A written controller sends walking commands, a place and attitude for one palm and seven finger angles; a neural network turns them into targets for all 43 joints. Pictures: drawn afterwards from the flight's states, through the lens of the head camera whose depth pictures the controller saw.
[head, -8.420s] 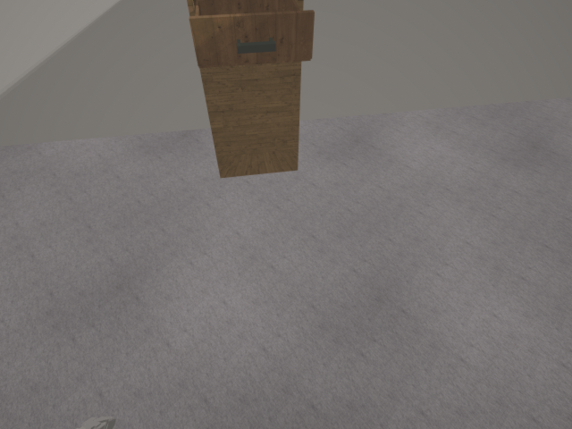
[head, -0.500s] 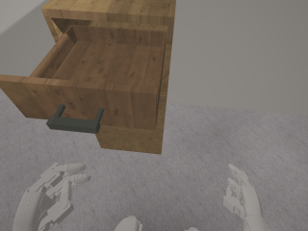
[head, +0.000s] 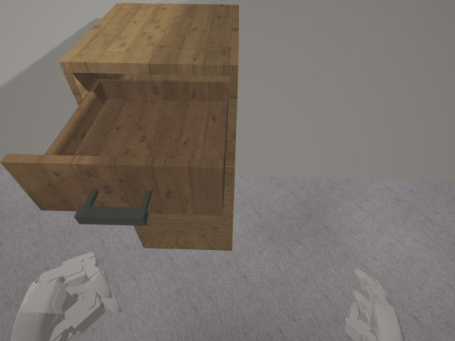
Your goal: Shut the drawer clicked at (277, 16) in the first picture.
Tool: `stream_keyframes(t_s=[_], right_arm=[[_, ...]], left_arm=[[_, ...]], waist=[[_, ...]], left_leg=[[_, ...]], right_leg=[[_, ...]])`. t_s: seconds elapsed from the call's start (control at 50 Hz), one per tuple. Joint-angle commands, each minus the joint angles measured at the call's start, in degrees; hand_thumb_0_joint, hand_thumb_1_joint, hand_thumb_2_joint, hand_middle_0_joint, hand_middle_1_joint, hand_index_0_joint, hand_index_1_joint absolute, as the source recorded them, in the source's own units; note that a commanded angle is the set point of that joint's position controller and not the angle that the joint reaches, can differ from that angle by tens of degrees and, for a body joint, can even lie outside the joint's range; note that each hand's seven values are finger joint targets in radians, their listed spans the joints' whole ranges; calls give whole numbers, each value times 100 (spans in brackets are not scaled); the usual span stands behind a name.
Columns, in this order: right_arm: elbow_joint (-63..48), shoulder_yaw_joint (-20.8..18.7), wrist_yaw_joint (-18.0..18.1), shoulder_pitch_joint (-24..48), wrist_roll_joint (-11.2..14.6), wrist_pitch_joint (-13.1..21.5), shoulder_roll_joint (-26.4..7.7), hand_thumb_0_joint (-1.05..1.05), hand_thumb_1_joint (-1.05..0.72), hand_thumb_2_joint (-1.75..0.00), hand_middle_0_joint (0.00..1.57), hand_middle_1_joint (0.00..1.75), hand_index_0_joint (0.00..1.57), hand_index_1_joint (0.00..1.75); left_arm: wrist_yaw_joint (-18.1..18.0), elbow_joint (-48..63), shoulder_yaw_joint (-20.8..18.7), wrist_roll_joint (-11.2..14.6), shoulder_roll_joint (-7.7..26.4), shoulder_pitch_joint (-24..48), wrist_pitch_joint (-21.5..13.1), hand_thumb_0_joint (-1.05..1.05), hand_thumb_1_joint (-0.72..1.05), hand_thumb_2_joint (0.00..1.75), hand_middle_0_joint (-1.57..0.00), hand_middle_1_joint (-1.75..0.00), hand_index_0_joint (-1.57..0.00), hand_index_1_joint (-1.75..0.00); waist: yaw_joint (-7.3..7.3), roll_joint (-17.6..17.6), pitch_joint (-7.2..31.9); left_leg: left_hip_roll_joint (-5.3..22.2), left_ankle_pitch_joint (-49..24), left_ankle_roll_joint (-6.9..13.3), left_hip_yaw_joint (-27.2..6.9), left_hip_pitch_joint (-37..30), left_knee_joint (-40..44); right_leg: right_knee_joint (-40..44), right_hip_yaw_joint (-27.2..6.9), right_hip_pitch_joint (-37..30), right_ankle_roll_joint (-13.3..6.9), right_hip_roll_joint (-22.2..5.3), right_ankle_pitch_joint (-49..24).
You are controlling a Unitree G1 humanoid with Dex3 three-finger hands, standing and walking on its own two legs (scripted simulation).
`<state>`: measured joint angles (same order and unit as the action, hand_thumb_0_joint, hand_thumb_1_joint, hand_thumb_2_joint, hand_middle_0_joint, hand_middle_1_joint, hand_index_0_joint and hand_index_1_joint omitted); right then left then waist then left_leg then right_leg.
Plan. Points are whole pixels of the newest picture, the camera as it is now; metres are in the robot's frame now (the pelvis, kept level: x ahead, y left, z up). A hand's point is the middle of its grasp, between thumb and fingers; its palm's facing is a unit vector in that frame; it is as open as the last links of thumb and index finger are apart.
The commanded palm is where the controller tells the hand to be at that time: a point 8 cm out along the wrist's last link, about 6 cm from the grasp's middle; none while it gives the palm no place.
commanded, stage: raise the hand and make a fist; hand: left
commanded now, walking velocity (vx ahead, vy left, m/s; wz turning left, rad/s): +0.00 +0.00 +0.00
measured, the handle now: (116, 205) +0.32 +0.23 +0.08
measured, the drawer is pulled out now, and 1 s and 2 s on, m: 0.30 0.30 0.30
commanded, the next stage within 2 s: bring the fist close to the handle in 0.82 s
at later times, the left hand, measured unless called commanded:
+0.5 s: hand (78, 295) +0.14 +0.18 +0.17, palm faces +0.09 -0.99 -0.12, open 3.3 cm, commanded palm +0.08 +0.23 +0.18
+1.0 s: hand (82, 285) +0.15 +0.18 +0.16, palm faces +0.12 -0.98 -0.13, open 3.3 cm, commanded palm +0.09 +0.23 +0.17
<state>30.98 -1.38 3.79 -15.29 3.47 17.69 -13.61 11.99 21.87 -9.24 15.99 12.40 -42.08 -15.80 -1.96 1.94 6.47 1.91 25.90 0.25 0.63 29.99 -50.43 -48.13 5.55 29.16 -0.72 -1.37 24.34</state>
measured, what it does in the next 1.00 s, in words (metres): stands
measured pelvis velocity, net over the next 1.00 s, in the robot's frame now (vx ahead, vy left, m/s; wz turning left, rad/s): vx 0.01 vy -0.02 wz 0.00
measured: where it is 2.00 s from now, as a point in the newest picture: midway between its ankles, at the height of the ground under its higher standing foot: outside the picture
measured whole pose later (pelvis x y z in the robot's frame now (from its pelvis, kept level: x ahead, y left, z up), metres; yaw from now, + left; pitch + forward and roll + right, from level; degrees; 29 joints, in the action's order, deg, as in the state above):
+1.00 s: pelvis +0.01 -0.02 +0.02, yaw +0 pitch -1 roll -1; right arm 35.2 2.7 5.4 -14.6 4.5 25.4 -13.6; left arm 14.0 27.3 -15.2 18.9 14.5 -37.5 -2.7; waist -4.4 4.4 5.1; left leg 2.7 21.4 -1.2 0.1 16.4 -38.9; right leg -37.0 6.2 15.7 -1.9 0.1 20.4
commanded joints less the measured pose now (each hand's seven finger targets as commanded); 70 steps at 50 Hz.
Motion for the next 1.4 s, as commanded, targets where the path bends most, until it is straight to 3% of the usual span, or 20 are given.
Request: stream_keyframes(t_s=[0.0, 0.04, 0.14, 0.18, 0.24, 0.28, 0.4, 0.5, 0.54, 0.6, 0.68, 0.72, 0.78, 0.86, 0.92, 0.98, 1.06, 1.12, 1.22, 1.38], right_arm=[[-1078, -8, -63, 742, 37, 425, -465, 0, -90, -90, 20, 30, 20, 30], [-1090, 20, -69, 752, 35, 452, -451, 0, -90, -90, 20, 30, 20, 30], [-1089, 123, -65, 847, 57, 450, -394, 0, -90, -90, 20, 30, 20, 30], [-1057, 176, -63, 877, 63, 456, -396, 0, -90, -90, 20, 30, 20, 30], [-1057, 221, -45, 916, 86, 529, -386, 0, -90, -90, 20, 30, 20, 30], [-1011, 262, -32, 928, 97, 587, -398, 0, -90, -90, 20, 30, 20, 30], [-982, 316, 0, 1026, 141, 780, -390, 0, -90, -90, 20, 30, 20, 30], [-886, 299, 41, 1094, 172, 735, -390, 0, -90, -90, 20, 30, 20, 30], [-888, 293, 57, 1094, 174, 762, -393, 0, -90, -90, 20, 30, 20, 30], [-870, 299, 47, 1042, 161, 875, -414, 0, -90, -90, 20, 30, 20, 30], [-763, 250, 77, 988, 140, 1005, -444, 0, -90, -90, 20, 30, 20, 30], [-773, 246, 95, 1018, 148, 1054, -449, 0, -90, -90, 20, 30, 20, 30], [-686, 241, 141, 1012, 159, 1054, -442, 0, -90, -90, 20, 30, 20, 30], [-642, 240, 178, 1068, 147, 1150, -474, 0, -90, -90, 20, 30, 20, 30], [-627, 234, 161, 987, 144, 1196, -470, 0, -90, -90, 20, 30, 20, 30], [-536, 194, 155, 958, 124, 1137, -482, 0, -90, -90, 20, 30, 20, 30], [-547, 182, 130, 984, 79, 1125, -508, 0, -90, -90, 20, 30, 20, 30], [-582, 151, 82, 870, 52, 1095, -500, 0, -90, -90, 20, 30, 20, 30], [-543, 112, 66, 828, 15, 976, -513, 0, -90, -90, 20, 30, 20, 30], [-517, 62, 58, 789, -37, 774, -531, 0, -90, -90, 20, 30, 20, 30]], left_arm=[[-135, 1699, -268, 73, 469, -35, -117, 0, 90, 90, -130, -149, -130, -149], [-147, 1742, -317, 58, 529, -139, 82, 0, 90, 90, -134, -153, -134, -153], [-100, 2101, -420, 50, 616, -186, 491, 0, 90, 90, -140, -160, -140, -160], [-92, 2276, -422, 78, 610, -93, 602, 0, 90, 90, -140, -160, -140, -160], [-90, 2392, -462, 118, 658, -51, 724, 0, 90, 90, -140, -160, -140, -160], [-74, 2537, -358, 99, 597, 189, 771, 0, 90, 90, -140, -160, -140, -160], [-77, 2739, -498, 123, 735, 298, 1060, 0, 90, 90, -140, -160, -140, -160], [-44, 2233, -780, 239, 774, 168, 1310, 0, 90, 90, -140, -160, -140, -160], [-30, 2276, -905, 281, 860, 237, 1273, 0, 90, 90, -140, -160, -140, -160], [-36, 2458, -783, 280, 802, 365, 1128, 0, 90, 90, -140, -160, -140, -160], [-54, 2181, -943, 287, 928, 426, 973, 0, 90, 90, -140, -160, -140, -160], [-15, 2166, -909, 293, 909, 518, 942, 0, 90, 90, -140, -160, -140, -160], [27, 1868, -1075, 327, 979, 591, 989, 0, 90, 90, -140, -160, -140, -160], [109, 1876, -1196, 397, 1071, 742, 975, 0, 90, 90, -140, -160, -140, -160], [188, 1747, -1086, 419, 952, 685, 972, 0, 90, 90, -140, -160, -140, -160], [232, 1344, -1115, 432, 866, 546, 976, 0, 90, 90, -140, -160, -140, -160], [201, 1522, -1004, 319, 900, 835, 798, 0, 90, 90, -140, -160, -140, -160], [168, 1527, -794, 238, 752, 771, 635, 0, 90, 90, -140, -160, -140, -160], [89, 1259, -690, 158, 669, 917, 435, 0, 90, 90, -140, -160, -140, -160], [24, 880, -561, 51, 556, 1024, 273, 0, 90, 90, -140, -160, -140, -160]], waist=[[-100, 233, 197], [-122, 41, 189], [-170, 70, 68], [-173, 170, -21], [-176, -13, -61], [-144, 272, -224], [-222, 85, -199], [-273, -148, -362], [-289, -112, -363], [-258, 204, -278], [-243, -181, -353], [-245, -3, -367], [-246, -104, -494], [-273, -76, -328], [-250, -86, -244], [-247, -427, -291], [-234, 6, -233], [-180, -86, -70], [-119, -182, -144], [-68, -89, -41]], left_leg=[[-156, -1185, 88, -227, -403, 1058], [-141, -1288, 83, -250, -459, 1105], [-122, -1536, 42, -242, -700, 1269], [-125, -1521, 24, -252, -780, 1352], [-114, -1372, 13, -287, -827, 1454], [-125, -1231, 13, -281, -919, 1549], [-129, -1151, 35, -300, -1092, 1740], [-155, -1226, 30, -225, -1062, 1805], [-164, -1197, 37, -198, -1100, 1803], [-187, -1233, 47, -162, -1214, 1770], [-186, -1130, 71, -164, -1148, 1703], [-197, -1123, 76, -133, -1176, 1657], [-192, -1053, 73, -124, -1132, 1667], [-198, -1243, 96, -125, -1251, 1602], [-203, -1405, 91, -113, -1284, 1612], [-204, -1508, 84, -118, -1168, 1601], [-229, -1512, 93, -98, -1200, 1574], [-241, -1601, 99, -88, -1182, 1533], [-235, -1485, 89, -108, -1007, 1477], [-229, -1414, 85, -108, -835, 1409]], right_leg=[[867, -51, -401, -40, 195, -854], [898, -19, -486, -34, 203, -1043], [1016, 43, -707, -41, 235, -1407], [1093, 66, -744, -51, 256, -1407], [1200, 74, -782, -34, 266, -1254], [1332, 54, -777, -44, 263, -1084], [1560, 31, -1004, -36, 238, -1030], [1739, -48, -1117, -16, 238, -1124], [1796, -93, -1132, -8, 227, -1033], [1822, -113, -1145, -10, 209, -1053], [1974, -263, -1077, 25, 177, -817], [2017, -360, -1061, 30, 131, -759], [2161, -441, -1029, 44, 111, -547], [2158, -499, -1149, 60, 91, -822], [2029, -438, -1187, 79, 97, -1229], [1976, -423, -1194, 111, 111, -1466], [1871, -389, -1153, 64, 103, -1414], [1713, -298, -1111, 73, 108, -1629], [1621, -258, -964, 57, 113, -1448], [1477, -220, -842, 32, 97, -1286]])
